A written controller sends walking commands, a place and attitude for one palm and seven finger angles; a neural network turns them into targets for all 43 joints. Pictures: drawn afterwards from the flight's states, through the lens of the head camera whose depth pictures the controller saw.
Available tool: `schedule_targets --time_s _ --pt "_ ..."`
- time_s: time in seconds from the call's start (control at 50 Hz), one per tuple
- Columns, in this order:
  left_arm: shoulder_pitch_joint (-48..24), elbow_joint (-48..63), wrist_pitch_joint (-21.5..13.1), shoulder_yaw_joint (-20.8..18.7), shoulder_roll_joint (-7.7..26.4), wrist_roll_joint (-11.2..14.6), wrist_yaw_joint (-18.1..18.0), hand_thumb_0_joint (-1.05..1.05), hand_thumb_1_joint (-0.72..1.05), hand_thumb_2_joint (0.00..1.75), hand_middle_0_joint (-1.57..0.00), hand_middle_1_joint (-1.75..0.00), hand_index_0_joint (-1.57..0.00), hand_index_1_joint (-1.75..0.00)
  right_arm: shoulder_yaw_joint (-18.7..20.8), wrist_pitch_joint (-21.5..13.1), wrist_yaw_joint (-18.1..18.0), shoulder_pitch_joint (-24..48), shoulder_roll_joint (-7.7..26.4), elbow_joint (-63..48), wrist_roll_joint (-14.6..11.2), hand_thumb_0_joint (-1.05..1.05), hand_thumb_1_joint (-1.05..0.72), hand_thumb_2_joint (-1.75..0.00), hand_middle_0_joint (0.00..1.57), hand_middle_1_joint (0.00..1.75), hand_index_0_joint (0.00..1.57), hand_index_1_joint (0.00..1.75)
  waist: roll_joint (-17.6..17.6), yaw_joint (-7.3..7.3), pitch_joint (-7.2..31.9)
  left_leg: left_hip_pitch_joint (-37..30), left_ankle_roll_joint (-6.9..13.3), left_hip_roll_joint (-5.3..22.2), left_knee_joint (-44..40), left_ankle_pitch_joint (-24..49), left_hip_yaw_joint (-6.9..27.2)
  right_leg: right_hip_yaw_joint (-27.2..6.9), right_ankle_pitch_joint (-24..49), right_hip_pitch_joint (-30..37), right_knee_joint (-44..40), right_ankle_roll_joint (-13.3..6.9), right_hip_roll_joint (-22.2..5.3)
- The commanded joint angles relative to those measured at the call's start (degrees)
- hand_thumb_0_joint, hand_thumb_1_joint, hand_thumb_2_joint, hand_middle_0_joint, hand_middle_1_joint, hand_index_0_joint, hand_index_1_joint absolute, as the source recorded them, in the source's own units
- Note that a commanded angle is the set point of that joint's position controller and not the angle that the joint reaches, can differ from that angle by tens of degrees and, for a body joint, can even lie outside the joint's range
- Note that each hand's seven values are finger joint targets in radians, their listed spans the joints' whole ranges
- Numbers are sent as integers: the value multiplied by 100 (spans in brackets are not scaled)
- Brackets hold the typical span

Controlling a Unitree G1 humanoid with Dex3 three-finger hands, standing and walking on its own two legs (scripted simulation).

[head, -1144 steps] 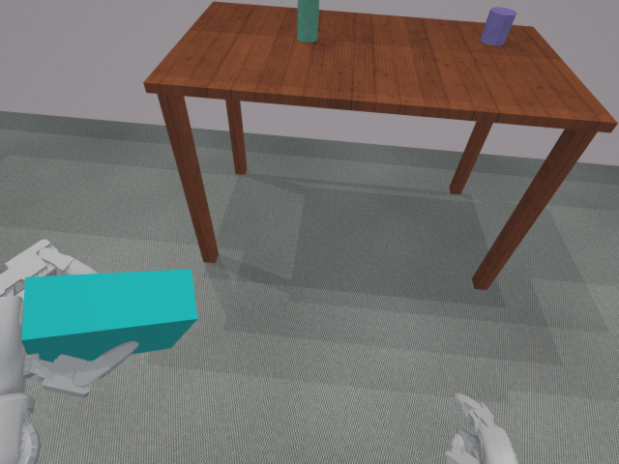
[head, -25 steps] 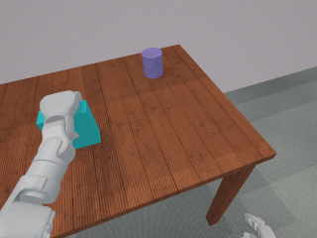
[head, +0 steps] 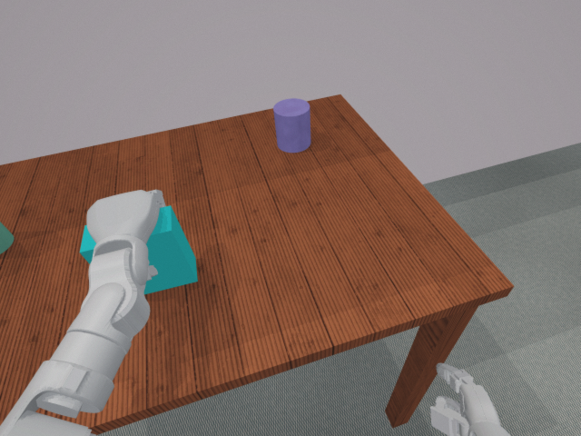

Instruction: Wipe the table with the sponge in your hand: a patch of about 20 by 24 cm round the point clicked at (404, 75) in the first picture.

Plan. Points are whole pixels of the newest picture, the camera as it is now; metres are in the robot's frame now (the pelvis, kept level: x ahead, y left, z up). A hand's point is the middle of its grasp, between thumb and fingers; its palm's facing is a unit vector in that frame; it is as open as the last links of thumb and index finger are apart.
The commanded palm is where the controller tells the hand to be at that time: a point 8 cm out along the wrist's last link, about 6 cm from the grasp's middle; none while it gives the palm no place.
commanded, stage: wipe back along the middle lane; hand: left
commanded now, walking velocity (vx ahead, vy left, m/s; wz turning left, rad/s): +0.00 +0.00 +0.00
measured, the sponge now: (150, 263) +0.35 +0.26 +0.05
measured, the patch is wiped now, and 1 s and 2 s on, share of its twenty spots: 0.65 0.75 0.85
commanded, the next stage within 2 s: slide across to the third lane in 0.90 s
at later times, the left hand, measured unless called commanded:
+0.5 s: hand (143, 264) +0.31 +0.24 +0.10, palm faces +0.07 -0.04 -1.00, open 9.4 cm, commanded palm +0.26 +0.22 +0.14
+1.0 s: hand (143, 298) +0.25 +0.21 +0.10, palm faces +0.11 -0.08 -0.99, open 9.3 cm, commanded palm +0.21 +0.20 +0.14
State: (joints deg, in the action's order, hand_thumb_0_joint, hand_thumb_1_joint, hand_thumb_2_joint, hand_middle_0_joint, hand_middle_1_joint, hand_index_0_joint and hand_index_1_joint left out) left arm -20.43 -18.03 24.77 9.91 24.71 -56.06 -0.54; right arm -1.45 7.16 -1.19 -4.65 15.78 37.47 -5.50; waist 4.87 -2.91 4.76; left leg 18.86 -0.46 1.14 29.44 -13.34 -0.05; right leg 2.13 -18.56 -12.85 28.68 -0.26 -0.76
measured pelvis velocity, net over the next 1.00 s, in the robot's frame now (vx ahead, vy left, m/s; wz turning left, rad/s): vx -0.01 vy -0.01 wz -0.02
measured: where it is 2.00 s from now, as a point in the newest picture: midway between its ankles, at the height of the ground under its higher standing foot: outside the picture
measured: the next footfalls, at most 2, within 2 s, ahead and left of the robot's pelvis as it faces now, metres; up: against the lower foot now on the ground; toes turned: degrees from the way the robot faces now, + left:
none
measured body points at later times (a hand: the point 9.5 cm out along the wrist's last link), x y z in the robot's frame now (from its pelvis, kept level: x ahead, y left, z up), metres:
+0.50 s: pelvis +0.00 +0.00 +0.00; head -0.02 -0.04 +0.45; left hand +0.30 +0.24 +0.16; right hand +0.22 -0.22 -0.10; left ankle +0.02 +0.13 -0.74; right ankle -0.04 -0.12 -0.74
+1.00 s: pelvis -0.01 -0.01 +0.00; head -0.03 -0.06 +0.44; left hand +0.24 +0.22 +0.16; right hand +0.22 -0.22 -0.10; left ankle +0.02 +0.13 -0.74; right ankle -0.04 -0.12 -0.74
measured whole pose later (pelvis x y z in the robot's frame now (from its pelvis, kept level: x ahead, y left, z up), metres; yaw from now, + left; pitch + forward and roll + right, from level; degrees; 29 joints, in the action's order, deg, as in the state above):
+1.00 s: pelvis -0.01 -0.01 +0.00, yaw -1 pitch -1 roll +1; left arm 3.7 11.9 30.6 11.7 22.2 -56.8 -1.2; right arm -2.0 6.2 1.3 -3.1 15.6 37.4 -4.8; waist 6.6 -5.2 4.2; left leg 16.5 -1.3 1.9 31.4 -14.3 -1.0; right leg 1.0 -20.2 -12.0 32.7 -1.0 -0.1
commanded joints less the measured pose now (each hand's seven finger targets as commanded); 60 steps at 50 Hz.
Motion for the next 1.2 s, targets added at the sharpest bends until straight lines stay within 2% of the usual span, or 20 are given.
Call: schedule_targets --time_s 0.0,0.04,0.1,0.12,0.2,0.24,0.3,0.48,0.5,0.52,0.6,0.64,0.7,0.72,0.8,0.96,1.0,1.02,1.1,1.18 --pt "-585 702 106 -621 982 127 67 0 10 130 -120 -160 -120 -160 248 -263 -24 963 681 -896 43 0 -90 -90 20 30 20 30 -704 -163 1097 -906 290 -268 -145 1369 -36 20 2074 109 -368 -259 236" --pt "-790 837 144 -108 448 136 101 0 10 130 -120 -160 -120 -160 201 -271 -2 1004 595 -931 0 0 -90 -90 20 30 20 30 -597 -49 929 -905 276 -246 -175 1287 -21 100 1843 -85 -354 -249 243" --pt "-497 955 183 -401 729 113 50 0 10 130 -120 -160 -120 -160 230 -294 17 1037 646 -910 31 0 -90 -90 20 30 20 30 -610 -158 986 -943 270 -223 -194 1249 33 50 1725 -47 -348 -293 275" --pt "-480 1152 189 -44 306 165 66 0 10 130 -120 -160 -120 -160 205 -307 29 1084 579 -999 16 0 -90 -90 20 30 20 30 -636 -118 1024 -959 284 -247 -168 1303 -2 97 1796 -13 -319 -268 262" --pt "59 1442 281 -179 401 178 33 0 10 130 -120 -160 -120 -160 217 -319 84 1216 596 -1002 40 0 -90 -90 20 30 20 30 -642 -213 929 -941 262 -208 -180 1312 33 53 1831 -11 -300 -283 273" --pt "132 1658 333 133 40 240 43 0 10 130 -120 -160 -120 -160 188 -346 123 1258 519 -1054 9 0 -90 -90 20 30 20 30 -753 -178 898 -920 268 -216 -166 1297 26 134 1802 -23 -263 -252 267" --pt "66 1701 469 -177 456 165 15 0 10 130 -120 -160 -120 -160 178 -327 88 1340 587 -989 37 0 -90 -90 20 30 20 30 -745 -211 777 -889 254 -202 -202 1149 22 43 1679 -55 -288 -279 279" --pt "598 2079 581 184 85 193 158 0 10 130 -120 -160 -120 -160 132 -392 109 1422 495 -1079 17 0 -90 -90 20 30 20 30 -695 -241 878 -932 279 -250 -78 1281 -28 20 1908 58 -207 -246 249" --pt "786 2167 584 -161 435 186 151 0 10 130 -120 -160 -120 -160 154 -390 110 1468 544 -1073 44 0 -90 -90 20 30 20 30 -769 -298 940 -927 272 -234 -64 1296 -14 -59 1993 140 -191 -266 260" --pt "769 2342 573 29 219 220 171 0 10 130 -120 -160 -120 -160 116 -404 117 1483 496 -1136 39 0 -90 -90 20 30 20 30 -787 -264 1014 -903 286 -265 -23 1366 -71 -14 2146 204 -155 -227 233" --pt "984 2449 622 -281 543 227 166 0 10 130 -120 -160 -120 -160 117 -395 95 1548 531 -1078 54 0 -90 -90 20 30 20 30 -806 -294 668 -831 266 -234 -71 1194 -61 -132 1968 64 -236 -224 255" --pt "965 2566 642 15 247 227 179 0 10 130 -120 -160 -120 -160 88 -432 96 1544 469 -1130 29 0 -90 -90 20 30 20 30 -819 -261 646 -819 273 -245 -64 1169 -71 -71 1842 1 -228 -193 238" --pt "1125 2594 667 -251 555 152 164 0 10 130 -120 -160 -120 -160 110 -450 77 1592 527 -1087 61 0 -90 -90 20 30 20 30 -809 -306 628 -844 268 -230 -69 1110 -51 -187 1786 1 -241 -228 254" --pt "1178 2764 659 70 185 177 186 0 10 130 -120 -160 -120 -160 89 -470 97 1582 463 -1167 43 0 -90 -90 20 30 20 30 -743 -283 728 -861 282 -247 -37 1193 -82 -91 1845 34 -190 -206 239" --pt "1775 2980 599 -160 376 194 165 0 10 130 -120 -160 -120 -160 139 -504 172 1621 491 -1159 64 0 -90 -90 20 30 20 30 -799 -355 775 -890 268 -228 10 1277 -45 -203 2028 108 -143 -240 267" --pt "2453 3553 608 265 -102 218 88 0 10 130 -120 -160 -120 -160 151 -528 288 1712 398 -1269 53 0 -90 -90 20 30 20 30 -840 -360 515 -824 276 -202 1 1201 -69 -106 1854 -23 -142 -201 257" --pt "2083 3568 637 -18 282 144 25 0 10 130 -120 -160 -120 -160 147 -521 236 1793 444 -1186 75 0 -90 -90 20 30 20 30 -854 -349 426 -836 263 -192 -32 1009 -28 -289 1584 -121 -215 -237 282" --pt "1737 3653 640 270 -4 160 19 0 10 130 -120 -160 -120 -160 129 -544 210 1758 390 -1230 68 0 -90 -90 20 30 20 30 -918 -299 537 -833 294 -217 -7 974 -88 -181 1530 -127 -201 -201 252" --pt "819 3390 611 377 95 86 -21 0 10 130 -120 -160 -120 -160 101 -643 96 1856 376 -1096 50 0 -90 -90 20 30 20 30 -764 -248 323 -957 273 -189 -140 547 7 -258 717 -438 -367 -247 279" --pt "446 3298 509 662 -134 95 5 0 10 130 -120 -160 -120 -160 103 -771 94 1849 326 -1031 51 0 -90 -90 20 30 20 30 -677 -293 684 -1078 293 -234 -156 610 16 -136 772 -301 -312 -238 240"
